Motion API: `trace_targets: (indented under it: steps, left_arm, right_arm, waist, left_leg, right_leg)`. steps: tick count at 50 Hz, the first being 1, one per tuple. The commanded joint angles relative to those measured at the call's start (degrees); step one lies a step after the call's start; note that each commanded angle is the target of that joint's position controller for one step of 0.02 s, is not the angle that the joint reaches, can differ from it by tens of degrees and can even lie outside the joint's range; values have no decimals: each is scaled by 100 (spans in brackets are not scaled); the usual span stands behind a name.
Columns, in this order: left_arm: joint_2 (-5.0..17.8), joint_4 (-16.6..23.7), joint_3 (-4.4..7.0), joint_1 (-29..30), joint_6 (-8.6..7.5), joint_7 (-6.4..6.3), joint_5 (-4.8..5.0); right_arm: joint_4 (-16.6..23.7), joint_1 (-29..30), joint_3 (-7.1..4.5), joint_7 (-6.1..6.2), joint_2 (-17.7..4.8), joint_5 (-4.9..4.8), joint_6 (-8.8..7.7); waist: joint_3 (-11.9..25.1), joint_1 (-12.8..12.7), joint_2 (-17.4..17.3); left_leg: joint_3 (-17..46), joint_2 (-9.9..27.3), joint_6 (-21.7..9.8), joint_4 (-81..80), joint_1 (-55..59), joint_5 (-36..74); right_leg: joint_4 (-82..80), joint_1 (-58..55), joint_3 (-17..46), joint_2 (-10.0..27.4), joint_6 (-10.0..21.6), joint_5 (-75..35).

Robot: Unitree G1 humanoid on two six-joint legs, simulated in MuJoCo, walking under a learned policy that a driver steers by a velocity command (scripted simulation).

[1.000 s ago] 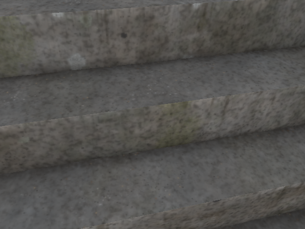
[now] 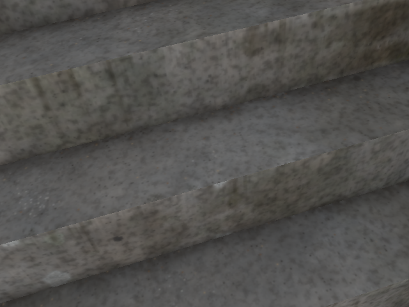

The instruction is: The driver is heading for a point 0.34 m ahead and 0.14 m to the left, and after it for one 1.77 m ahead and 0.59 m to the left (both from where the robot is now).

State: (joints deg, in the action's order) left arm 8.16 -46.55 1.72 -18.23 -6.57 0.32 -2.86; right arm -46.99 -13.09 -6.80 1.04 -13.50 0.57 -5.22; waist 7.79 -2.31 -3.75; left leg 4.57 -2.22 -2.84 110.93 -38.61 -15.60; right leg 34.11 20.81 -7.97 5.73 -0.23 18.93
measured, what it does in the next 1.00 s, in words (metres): climbs, turning left: left foot 0.21 m higher, then right foot 0.21 m higher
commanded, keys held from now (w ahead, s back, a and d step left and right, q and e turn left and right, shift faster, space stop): w+q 0.80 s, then w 0.20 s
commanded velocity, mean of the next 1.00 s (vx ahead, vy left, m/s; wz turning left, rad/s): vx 0.50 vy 0.00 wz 0.47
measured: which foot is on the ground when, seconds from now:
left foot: up 0.00-0.30, down 0.32-0.86, up 0.88-1.00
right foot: down 0.00-0.32, up 0.34-0.80, down 0.82-1.00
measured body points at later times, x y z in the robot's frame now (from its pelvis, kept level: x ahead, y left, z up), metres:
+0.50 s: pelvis +0.13 +0.00 +0.16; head +0.10 -0.02 +0.60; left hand +0.31 +0.24 +0.13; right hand +0.26 -0.24 +0.02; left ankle +0.15 +0.04 -0.53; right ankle +0.18 -0.14 -0.29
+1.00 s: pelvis +0.36 -0.02 +0.34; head +0.35 -0.01 +0.79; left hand +0.34 +0.27 +0.21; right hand +0.62 -0.16 +0.26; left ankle +0.27 +0.08 -0.11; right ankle +0.44 -0.10 -0.32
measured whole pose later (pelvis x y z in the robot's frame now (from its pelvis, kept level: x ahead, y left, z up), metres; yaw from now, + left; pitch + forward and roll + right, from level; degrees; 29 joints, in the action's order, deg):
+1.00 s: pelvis +0.36 -0.02 +0.34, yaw +27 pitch +2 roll -4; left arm 12.5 -50.1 4.8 -12.6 -2.3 -2.5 -1.8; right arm -38.4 -11.2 -4.7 -0.4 -10.7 2.7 -5.7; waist 4.6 1.7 -3.1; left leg 9.6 -7.8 -8.2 117.4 -50.8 -3.8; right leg 60.7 33.5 -9.9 0.9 1.9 28.1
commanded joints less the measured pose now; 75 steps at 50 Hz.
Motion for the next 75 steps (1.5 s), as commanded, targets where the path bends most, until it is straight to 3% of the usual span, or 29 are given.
trace_targets:
  steps: [1,8,13,14,16,17,19,23,30,36,38,39,41,42,43,44,45,47,49,55,59,63,65,67,68,69,71,73,75]
  left_arm:
    - [433,-433,144,-1199,-105,-116,-3]
    - [304,-937,-1,-675,-348,-30,110]
    - [2049,-505,349,-289,-330,-331,776]
    - [1744,-270,312,-725,-275,-218,790]
    - [1892,297,442,-73,-264,69,303]
    - [901,725,263,642,-207,317,106]
    - [-166,1868,-32,1465,11,192,-395]
    - [-355,1767,-331,723,174,-84,-315]
    - [-640,2154,-534,2347,184,-285,-125]
    - [-777,2993,-692,3985,425,-64,-51]
    - [-886,2791,-703,3438,511,-20,43]
    - [-643,2220,-528,2461,488,-52,114]
    - [473,1885,-6,560,411,-242,397]
    - [869,1677,184,52,372,-298,276]
    - [1386,1315,350,-401,426,-381,1]
    - [1436,1239,461,3,615,-389,118]
    - [1058,1093,414,714,618,-313,259]
    - [209,221,180,1118,439,-254,177]
    - [-341,-492,10,761,249,-252,9]
    - [570,-902,187,-43,-271,-39,298]
    - [651,-1180,237,-914,-231,-73,109]
    - [583,-1218,228,-1218,-70,-316,357]
    - [1336,-876,325,-1097,-299,-210,364]
    - [1868,-620,529,-830,-557,85,566]
    - [1296,-229,437,-701,-587,286,688]
    - [1178,101,545,112,-540,345,421]
    - [-113,938,322,517,-306,64,79]
    - [-474,1236,48,584,-117,-14,-73]
    - [-764,1103,-161,198,55,-64,53]
  right_arm:
    - [1338,1586,413,-135,772,153,-30]
    - [2215,2676,757,121,740,8,493]
    - [1207,-352,844,285,434,-154,716]
    - [1102,200,770,261,91,-126,643]
    - [1134,-226,382,301,-586,-5,858]
    - [1025,403,168,227,-891,63,935]
    - [1132,1145,192,265,-608,219,699]
    - [-17,504,404,3,207,99,151]
    - [-474,-1147,282,-72,-187,70,-144]
    - [-439,-1741,53,295,-470,-120,-65]
    - [-561,-1803,7,418,-265,-6,94]
    - [-147,-1043,62,394,-201,-76,58]
    - [149,-575,-169,77,-957,-215,-309]
    - [213,-414,-204,-90,-1003,-203,-522]
    - [597,-57,-88,-327,-399,-323,-445]
    - [768,61,-67,-392,-162,136,-473]
    - [1069,120,48,-423,354,446,-453]
    - [1447,413,446,-263,1082,413,-246]
    - [1440,29,649,-124,1199,180,-56]
    - [1706,1243,624,105,789,-49,252]
    - [2307,2626,798,33,938,76,153]
    - [2570,2750,1078,-232,1443,55,426]
    - [1894,1108,741,-158,922,-101,445]
    - [1503,-473,409,-45,36,72,528]
    - [1206,-875,217,79,-502,280,499]
    - [1313,-703,-40,130,-958,210,642]
    - [945,646,13,-43,-730,90,423]
    - [-72,531,339,-84,391,12,180]
    - [-517,103,483,-111,780,126,37]
  waist:
    - [-269,-71,980]
    - [-1283,535,860]
    - [1280,1446,1647]
    - [1710,744,1238]
    - [1842,901,798]
    - [1133,743,-564]
    - [-231,302,-128]
    - [-1493,-513,785]
    - [-1145,544,121]
    - [-729,1143,-141]
    - [-228,837,-551]
    - [366,245,-325]
    - [1709,-788,-502]
    - [2199,-1058,-20]
    - [1968,-1111,1836]
    - [1914,-837,2444]
    - [1265,-303,1701]
    - [-859,362,542]
    - [-1386,819,196]
    - [-1544,637,282]
    - [-1521,141,261]
    - [-490,-157,1145]
    - [831,438,1463]
    - [2095,1224,1827]
    - [2248,1190,534]
    - [2339,1479,-399]
    - [1431,477,124]
    - [-519,-156,327]
    - [-884,-374,305]
  left_leg:
    - [90,-362,-336,2466,-3644,-159]
    - [-945,-124,-556,698,-2949,212]
    - [-1931,-581,-811,-2892,1032,-1954]
    - [-1592,-930,-910,-3820,1714,-1933]
    - [-159,-804,-939,-5194,2567,-3130]
    - [2860,-109,-1612,-7370,2274,-3883]
    - [4720,868,-1381,-9098,654,-4130]
    - [2362,335,-716,-8619,-415,-2132]
    - [2953,781,-1158,-9244,2348,-1689]
    - [2525,1000,-1415,-11002,2944,571]
    - [1350,935,-1374,-10829,3101,2603]
    - [660,912,-1182,-10175,2530,6547]
    - [994,1071,-1077,-8072,3022,10102]
    - [1056,910,-1034,-6654,2582,9106]
    - [753,-234,-603,-4427,441,5908]
    - [645,-722,-409,-1303,-259,1628]
    - [985,-512,-402,521,-1076,1472]
    - [919,-481,-638,1587,-2601,1301]
    - [924,-301,-556,1555,-2874,694]
    - [409,-77,-577,1825,-3960,336]
    - [-494,590,-601,833,-5108,-789]
    - [-1619,918,-812,-2383,-1476,-719]
    - [-2090,-50,-696,-3379,1211,-1034]
    - [-791,-164,-824,-4964,2763,-1288]
    - [2465,1347,-1472,-6405,3810,-2306]
    - [4846,1952,-1533,-8999,3320,-3546]
    - [4169,2196,-916,-8996,2445,-3413]
    - [2174,1689,-666,-8298,1009,-2181]
    - [997,1585,-531,-8451,894,-520]
  right_leg:
    - [-1010,-2904,1498,1202,876,-3980]
    - [-3264,-261,-348,775,306,-3113]
    - [-800,-2138,-837,1403,1280,-13731]
    - [234,-1940,-550,1188,1288,-12974]
    - [2436,-826,-194,1076,1398,-7695]
    - [5423,1417,435,-436,893,-2326]
    - [9340,3750,1655,-868,512,-1707]
    - [8545,4313,1293,-327,414,-1897]
    - [10554,7159,885,-197,453,-994]
    - [7035,5550,264,-110,356,-159]
    - [5687,3848,167,-174,718,1228]
    - [5102,1856,-185,-619,912,1717]
    - [3243,-403,165,-849,805,1286]
    - [2582,-1381,1103,-612,823,1880]
    - [331,-1951,4507,867,1547,3173]
    - [-1583,-1326,6944,1277,1847,4165]
    - [-1433,-622,6622,1290,1743,5017]
    - [-700,942,4614,1178,1403,3943]
    - [-1029,1237,3020,939,1078,1803]
    - [-2346,152,1402,967,1235,176]
    - [-2968,-1460,909,857,1054,269]
    - [-4232,-1188,125,564,1386,-2469]
    - [-2339,-1596,37,922,1407,-9326]
    - [424,-2003,406,938,1025,-9853]
    - [2608,364,771,35,680,-7717]
    - [5889,1236,1253,-1085,476,-2143]
    - [9153,2852,2178,-928,351,-2368]
    - [9368,3853,1837,-852,717,-2482]
    - [9554,4246,1832,-873,751,-2051]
